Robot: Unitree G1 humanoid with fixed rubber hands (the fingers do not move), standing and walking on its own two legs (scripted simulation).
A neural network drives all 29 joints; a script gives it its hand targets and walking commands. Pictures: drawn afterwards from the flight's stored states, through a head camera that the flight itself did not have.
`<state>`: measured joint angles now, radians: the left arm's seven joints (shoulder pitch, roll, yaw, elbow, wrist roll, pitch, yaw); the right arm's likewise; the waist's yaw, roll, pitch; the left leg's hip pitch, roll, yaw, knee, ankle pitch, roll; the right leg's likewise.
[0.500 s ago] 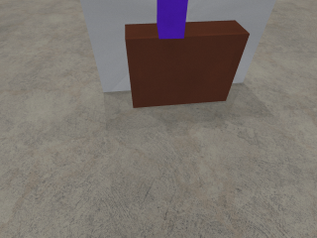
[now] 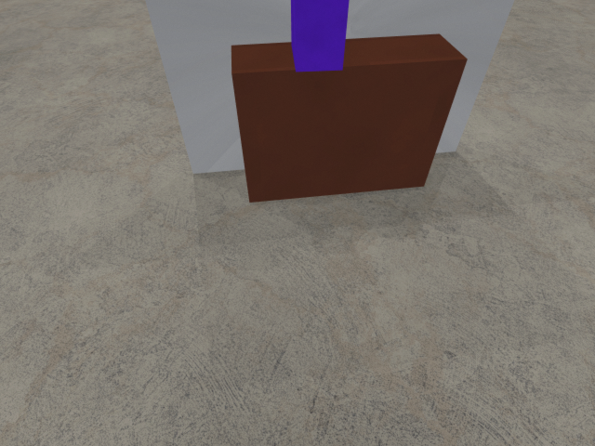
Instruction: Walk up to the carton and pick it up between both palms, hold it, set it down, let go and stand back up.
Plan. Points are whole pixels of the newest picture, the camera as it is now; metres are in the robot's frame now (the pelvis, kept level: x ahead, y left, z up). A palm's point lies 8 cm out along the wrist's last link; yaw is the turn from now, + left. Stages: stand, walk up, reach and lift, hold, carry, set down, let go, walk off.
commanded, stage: stand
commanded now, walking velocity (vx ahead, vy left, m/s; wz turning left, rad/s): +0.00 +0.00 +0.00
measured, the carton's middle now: (316, 20) +1.51 -0.05 +0.02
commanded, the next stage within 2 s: walk up in 0.32 s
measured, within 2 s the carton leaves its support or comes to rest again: neither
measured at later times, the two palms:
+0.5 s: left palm out of the picture -0.04 +0.21 -0.15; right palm out of the picture -0.04 -0.20 -0.15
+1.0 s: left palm out of the picture +0.16 +0.30 -0.12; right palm out of the picture +0.03 -0.15 -0.11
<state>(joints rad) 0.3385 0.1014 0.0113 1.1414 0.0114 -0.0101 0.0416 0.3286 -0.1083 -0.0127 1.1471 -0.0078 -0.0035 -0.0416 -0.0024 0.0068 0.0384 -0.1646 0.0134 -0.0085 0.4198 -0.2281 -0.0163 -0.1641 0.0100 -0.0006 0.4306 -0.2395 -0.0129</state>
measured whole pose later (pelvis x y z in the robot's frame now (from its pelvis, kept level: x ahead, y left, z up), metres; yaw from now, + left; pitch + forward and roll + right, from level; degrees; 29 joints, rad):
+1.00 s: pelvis +0.07 +0.07 +0.00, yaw +0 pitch -2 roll -2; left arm 0.31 0.23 0.05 0.78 0.04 -0.01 -0.05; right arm 0.58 -0.10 -0.06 0.78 -0.04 -0.06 -0.01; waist -0.04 -0.03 -0.04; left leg -0.10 -0.02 0.06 0.40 -0.26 0.06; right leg -0.57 -0.02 0.02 1.18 -0.24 0.03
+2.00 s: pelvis +0.57 +0.06 -0.01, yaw +2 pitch +0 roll -2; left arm 0.49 0.18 0.05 0.73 0.03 -0.02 -0.02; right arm 0.25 -0.10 -0.04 0.64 -0.05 -0.08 -0.02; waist 0.01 0.00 0.01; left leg -0.34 -0.01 0.13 0.59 -0.26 0.10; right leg -0.38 0.02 -0.02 1.21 -0.44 -0.02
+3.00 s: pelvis +0.97 +0.03 -0.02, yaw +1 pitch -1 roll -1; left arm 0.51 0.19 0.05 0.73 0.05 0.00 -0.03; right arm 0.25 -0.06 0.00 0.61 -0.06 -0.07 -0.04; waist 0.02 -0.04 -0.01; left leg -0.35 0.02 0.11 0.63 -0.27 0.07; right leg -0.35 0.06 -0.05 1.10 -0.54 -0.02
